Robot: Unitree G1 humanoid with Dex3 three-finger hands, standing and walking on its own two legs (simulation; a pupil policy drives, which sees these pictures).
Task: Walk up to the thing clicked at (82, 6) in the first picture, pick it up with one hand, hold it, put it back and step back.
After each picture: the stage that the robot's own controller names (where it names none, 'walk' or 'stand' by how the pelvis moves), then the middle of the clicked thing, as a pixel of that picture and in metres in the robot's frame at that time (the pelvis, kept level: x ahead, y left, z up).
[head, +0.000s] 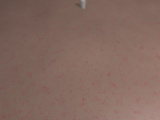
stand; (83, 4) +2.26 -0.01 -0.72
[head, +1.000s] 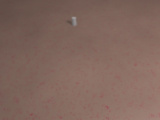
walk; (74, 21) +2.10 +0.25 -0.71
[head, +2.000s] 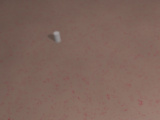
walk; (57, 36) +1.43 +0.39 -0.72
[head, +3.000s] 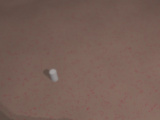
walk; (53, 75) +0.93 +0.34 -0.72
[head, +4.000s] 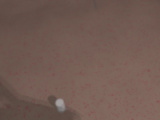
walk; (60, 105) +0.61 +0.23 -0.70
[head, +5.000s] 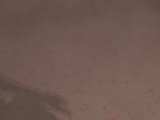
stand; out of the picture +0.38 +0.17 -0.69
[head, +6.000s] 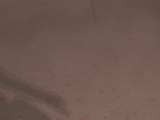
stand; out of the picture +0.34 +0.17 -0.72
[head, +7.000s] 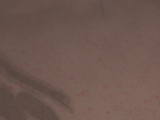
stand; out of the picture +0.37 +0.16 -0.72
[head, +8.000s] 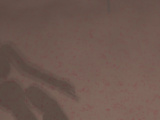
stand; out of the picture +0.37 +0.20 -0.71
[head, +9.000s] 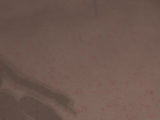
stand; out of the picture +0.38 +0.23 -0.72
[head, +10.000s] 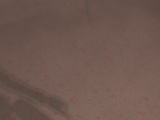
stand; out of the picture +0.33 +0.23 -0.73
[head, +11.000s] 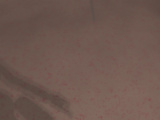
stand; out of the picture +0.34 +0.22 -0.73
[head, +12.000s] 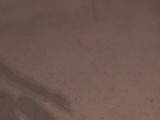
stand; out of the picture +0.33 +0.22 -0.73
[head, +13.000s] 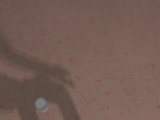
go down; (41, 105) +0.38 +0.21 -0.59
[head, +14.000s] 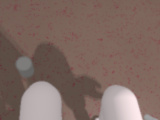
go down; (25, 67) +0.42 +0.25 -0.31
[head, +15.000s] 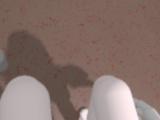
close in; out of the picture +0.41 +0.28 -0.26
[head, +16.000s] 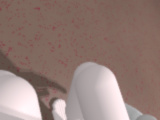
close; out of the picture +0.39 +0.30 -0.22
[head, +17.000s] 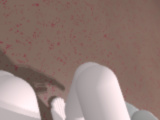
close; out of the picture +0.38 +0.30 -0.22
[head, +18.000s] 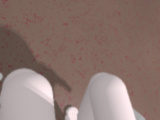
lift; out of the picture +0.32 +0.27 -0.16
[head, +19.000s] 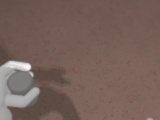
lift; (24, 89) +0.32 +0.19 +0.02
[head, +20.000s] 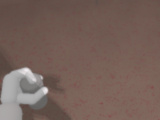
hold; (34, 92) +0.32 +0.17 -0.01
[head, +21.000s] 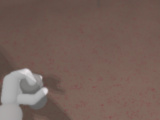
hold; (34, 92) +0.32 +0.17 -0.01
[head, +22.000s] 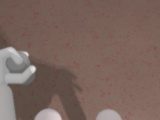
crouch; (21, 69) +0.39 +0.21 -0.07
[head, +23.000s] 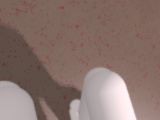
lower; out of the picture +0.42 +0.30 -0.18
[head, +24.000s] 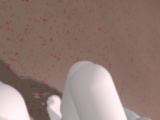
lower; out of the picture +0.41 +0.31 -0.22
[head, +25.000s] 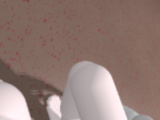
lower; out of the picture +0.41 +0.31 -0.22
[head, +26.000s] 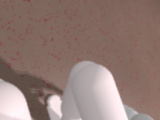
lower; out of the picture +0.40 +0.32 -0.22
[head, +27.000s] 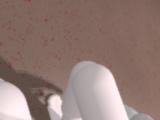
loosen; out of the picture +0.40 +0.32 -0.22
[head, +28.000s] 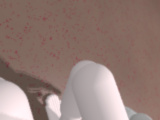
withdraw; out of the picture +0.39 +0.30 -0.23
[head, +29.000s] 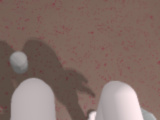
walk; (19, 63) +0.42 +0.26 -0.30
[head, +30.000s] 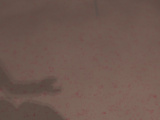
stand; out of the picture +0.36 +0.18 -0.65
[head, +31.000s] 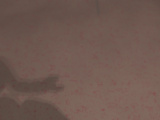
stand; out of the picture +0.38 +0.20 -0.67
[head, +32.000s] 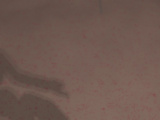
stand; out of the picture +0.38 +0.20 -0.68
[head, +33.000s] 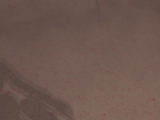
walk; out of the picture +0.39 +0.20 -0.72
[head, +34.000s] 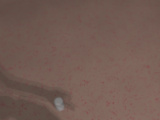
walk; (59, 104) +0.54 +0.21 -0.71
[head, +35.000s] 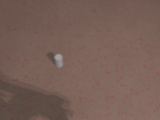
walk; (58, 60) +0.86 +0.17 -0.70
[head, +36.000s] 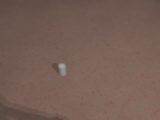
stand; (62, 69) +1.00 +0.19 -0.71
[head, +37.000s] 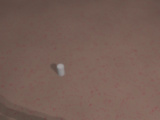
stand; (60, 70) +1.00 +0.21 -0.73
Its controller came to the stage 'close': yes
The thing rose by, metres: 0.71
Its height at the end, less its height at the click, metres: +0.00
